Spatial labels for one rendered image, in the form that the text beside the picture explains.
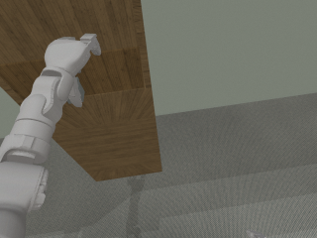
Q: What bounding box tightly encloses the left robot upper arm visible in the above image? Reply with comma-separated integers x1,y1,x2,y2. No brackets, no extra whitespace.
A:
0,160,50,238

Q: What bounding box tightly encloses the left robot hand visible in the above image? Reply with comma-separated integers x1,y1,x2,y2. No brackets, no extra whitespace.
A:
45,33,101,108

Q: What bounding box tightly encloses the cabinet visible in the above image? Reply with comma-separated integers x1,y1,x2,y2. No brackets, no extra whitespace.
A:
0,0,162,181

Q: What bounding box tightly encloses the drawer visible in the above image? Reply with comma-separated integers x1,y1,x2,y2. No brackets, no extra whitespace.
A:
0,46,144,100

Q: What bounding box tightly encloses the robot left forearm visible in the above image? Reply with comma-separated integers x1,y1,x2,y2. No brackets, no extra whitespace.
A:
0,66,74,165

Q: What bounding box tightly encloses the handle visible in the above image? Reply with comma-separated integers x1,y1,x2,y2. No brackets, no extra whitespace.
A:
67,76,85,104

